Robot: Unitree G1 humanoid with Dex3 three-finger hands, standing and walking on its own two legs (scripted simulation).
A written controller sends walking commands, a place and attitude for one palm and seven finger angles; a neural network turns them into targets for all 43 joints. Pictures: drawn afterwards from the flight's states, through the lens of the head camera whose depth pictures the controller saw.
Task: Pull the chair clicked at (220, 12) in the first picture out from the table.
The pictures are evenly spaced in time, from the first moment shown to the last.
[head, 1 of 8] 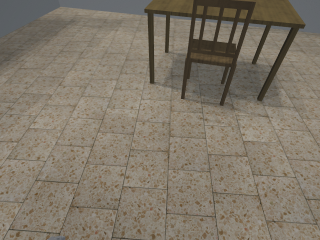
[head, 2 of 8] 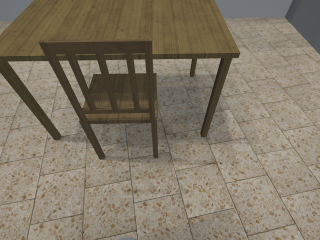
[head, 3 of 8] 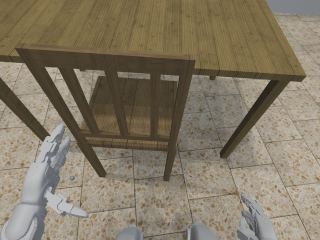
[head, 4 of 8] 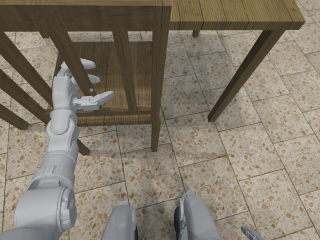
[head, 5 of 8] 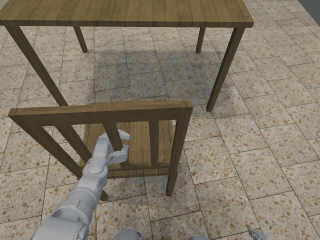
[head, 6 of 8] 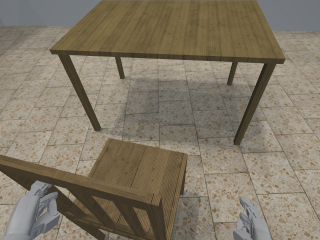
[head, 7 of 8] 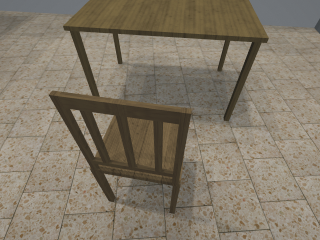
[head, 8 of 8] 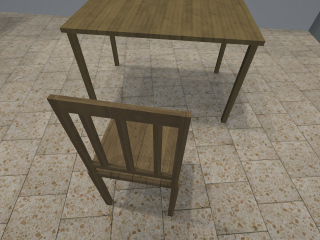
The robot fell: no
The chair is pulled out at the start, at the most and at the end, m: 0.00 0.62 0.61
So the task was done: yes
